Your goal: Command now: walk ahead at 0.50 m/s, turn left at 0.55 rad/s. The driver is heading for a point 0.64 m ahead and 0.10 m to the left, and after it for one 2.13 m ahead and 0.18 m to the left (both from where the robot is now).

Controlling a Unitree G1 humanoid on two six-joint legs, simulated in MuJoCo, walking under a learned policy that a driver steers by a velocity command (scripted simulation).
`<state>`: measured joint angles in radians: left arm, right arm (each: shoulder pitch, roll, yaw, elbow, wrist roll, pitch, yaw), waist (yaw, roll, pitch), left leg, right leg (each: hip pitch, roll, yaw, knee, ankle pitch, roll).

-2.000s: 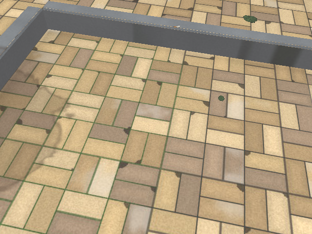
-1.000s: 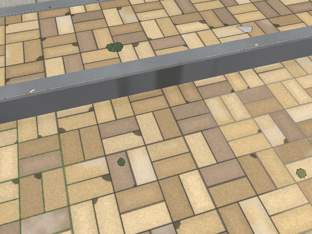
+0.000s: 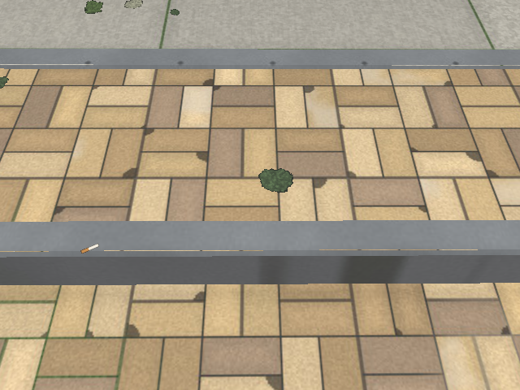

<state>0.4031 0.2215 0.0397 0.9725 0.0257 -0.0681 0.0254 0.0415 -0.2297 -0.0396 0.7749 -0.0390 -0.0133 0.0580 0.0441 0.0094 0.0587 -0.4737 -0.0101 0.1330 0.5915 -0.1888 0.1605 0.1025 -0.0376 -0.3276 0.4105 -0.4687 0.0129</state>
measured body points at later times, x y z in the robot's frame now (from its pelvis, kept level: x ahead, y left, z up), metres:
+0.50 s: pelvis +0.28 +0.02 +0.01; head +0.31 +0.04 +0.46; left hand +0.43 +0.29 -0.08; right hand +0.32 -0.27 -0.11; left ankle +0.11 +0.06 -0.72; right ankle +0.45 -0.06 -0.70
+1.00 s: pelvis +0.47 +0.08 +0.01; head +0.48 +0.09 +0.46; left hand +0.39 +0.31 -0.13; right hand +0.70 -0.07 -0.11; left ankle +0.50 +0.18 -0.72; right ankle +0.46 -0.05 -0.71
